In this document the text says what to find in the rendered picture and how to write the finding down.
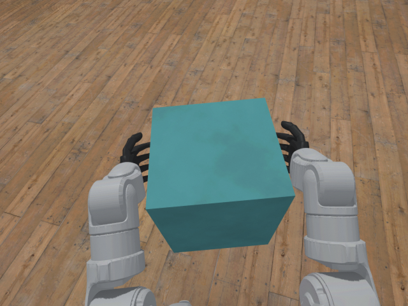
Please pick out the right robot forearm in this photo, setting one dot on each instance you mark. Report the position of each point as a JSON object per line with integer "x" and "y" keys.
{"x": 329, "y": 196}

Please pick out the right robot upper arm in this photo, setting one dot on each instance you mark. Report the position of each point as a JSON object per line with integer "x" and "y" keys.
{"x": 336, "y": 289}

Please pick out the robot left hand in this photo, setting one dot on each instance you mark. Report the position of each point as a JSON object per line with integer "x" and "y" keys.
{"x": 130, "y": 151}

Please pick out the robot right hand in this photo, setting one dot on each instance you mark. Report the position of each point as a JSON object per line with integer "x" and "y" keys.
{"x": 296, "y": 140}

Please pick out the left robot forearm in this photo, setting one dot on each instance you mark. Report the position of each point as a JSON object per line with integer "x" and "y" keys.
{"x": 116, "y": 255}

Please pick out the left robot upper arm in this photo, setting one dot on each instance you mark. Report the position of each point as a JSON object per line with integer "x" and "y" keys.
{"x": 133, "y": 296}

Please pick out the carton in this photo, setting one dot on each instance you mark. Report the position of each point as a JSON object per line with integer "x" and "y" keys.
{"x": 217, "y": 177}

